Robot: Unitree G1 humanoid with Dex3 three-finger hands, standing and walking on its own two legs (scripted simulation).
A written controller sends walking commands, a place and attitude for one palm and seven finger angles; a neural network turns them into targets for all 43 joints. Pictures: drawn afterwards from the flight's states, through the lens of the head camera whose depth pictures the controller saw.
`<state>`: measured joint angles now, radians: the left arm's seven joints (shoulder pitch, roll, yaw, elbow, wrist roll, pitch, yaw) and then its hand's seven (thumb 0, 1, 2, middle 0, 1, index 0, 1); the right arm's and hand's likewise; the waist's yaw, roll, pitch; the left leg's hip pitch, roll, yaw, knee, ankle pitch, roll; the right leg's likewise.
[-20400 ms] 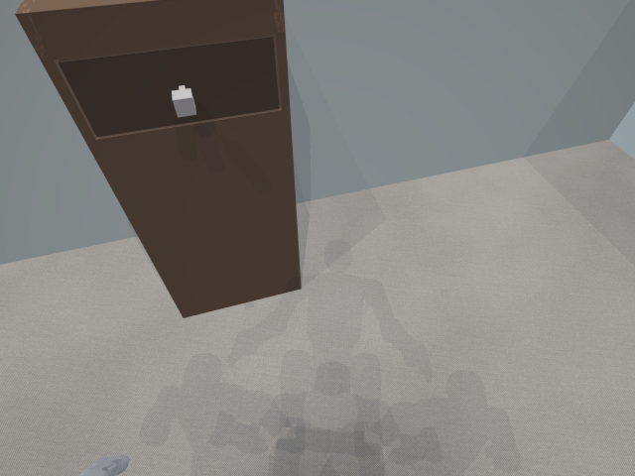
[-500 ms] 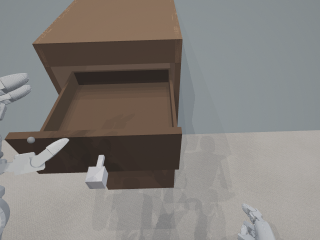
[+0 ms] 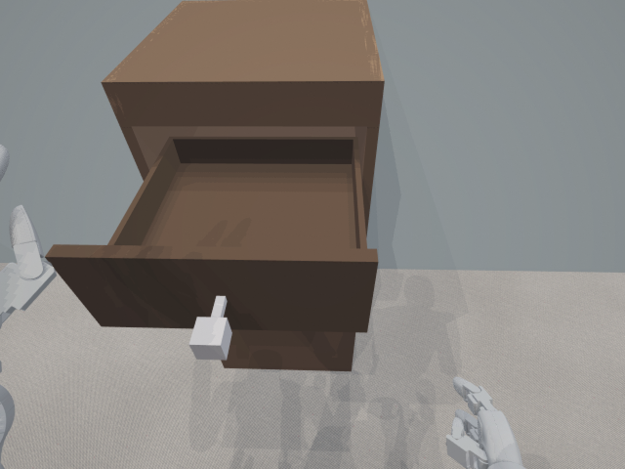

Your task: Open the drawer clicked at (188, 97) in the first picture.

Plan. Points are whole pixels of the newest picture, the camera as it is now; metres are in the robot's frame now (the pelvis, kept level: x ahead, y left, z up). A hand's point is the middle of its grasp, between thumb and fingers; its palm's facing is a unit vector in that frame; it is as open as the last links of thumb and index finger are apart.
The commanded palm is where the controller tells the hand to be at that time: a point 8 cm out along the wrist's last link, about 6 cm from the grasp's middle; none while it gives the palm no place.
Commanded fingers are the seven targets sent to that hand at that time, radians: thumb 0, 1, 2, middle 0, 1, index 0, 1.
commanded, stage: step back with the hand held close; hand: left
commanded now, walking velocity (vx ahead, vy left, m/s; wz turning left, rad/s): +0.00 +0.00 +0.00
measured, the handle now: (215, 324) +0.26 +0.17 +0.07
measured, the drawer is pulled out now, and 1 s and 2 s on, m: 0.29 0.29 0.29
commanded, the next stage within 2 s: stop stepping back and stand still in 1.00 s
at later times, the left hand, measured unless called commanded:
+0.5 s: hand (37, 309) +0.16 +0.24 +0.24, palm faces +0.40 -0.72 -0.57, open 7.4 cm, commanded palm +0.09 +0.29 +0.26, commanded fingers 0.00 0.90 0.90 -0.20 -0.30 -0.20 -0.30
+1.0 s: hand out of the picture +0.03 +0.26 +0.25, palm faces +0.53 -0.72 -0.44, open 7.4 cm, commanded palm -0.04 +0.30 +0.26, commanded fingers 0.00 0.90 0.90 -0.20 -0.30 -0.20 -0.30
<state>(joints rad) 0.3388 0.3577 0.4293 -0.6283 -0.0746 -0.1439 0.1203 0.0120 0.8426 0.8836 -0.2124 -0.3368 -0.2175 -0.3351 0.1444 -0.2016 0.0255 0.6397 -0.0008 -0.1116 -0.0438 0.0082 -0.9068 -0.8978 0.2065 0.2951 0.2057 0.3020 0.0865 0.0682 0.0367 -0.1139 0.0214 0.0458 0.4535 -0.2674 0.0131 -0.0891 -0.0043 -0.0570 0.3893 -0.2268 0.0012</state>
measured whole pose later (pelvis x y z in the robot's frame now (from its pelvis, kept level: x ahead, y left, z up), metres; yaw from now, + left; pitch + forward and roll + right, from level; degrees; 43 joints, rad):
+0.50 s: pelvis -0.05 +0.02 -0.01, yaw -2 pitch +1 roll -1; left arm 0.54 0.52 0.57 -0.75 -0.06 -0.23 0.14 0.01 0.89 0.90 -0.22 -0.31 -0.22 -0.31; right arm 0.20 -0.24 -0.04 0.56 0.01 -0.06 -0.06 0.01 -0.91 -0.90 0.20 0.29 0.20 0.30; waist -0.01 0.01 0.04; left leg -0.34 0.01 0.09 0.54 -0.23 0.04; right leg -0.34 -0.02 -0.02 0.51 -0.19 0.02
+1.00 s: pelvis -0.17 +0.02 -0.01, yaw +0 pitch +1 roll -2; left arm 0.44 0.48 0.59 -0.74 -0.04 -0.27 0.17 0.01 0.89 0.90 -0.21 -0.31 -0.22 -0.31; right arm 0.21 -0.19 -0.02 0.61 -0.01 -0.14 -0.04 0.01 -0.91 -0.90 0.21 0.29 0.21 0.30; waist 0.00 -0.01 0.02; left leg -0.40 0.03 0.03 0.59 -0.20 0.02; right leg -0.40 0.03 -0.01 0.73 -0.36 0.01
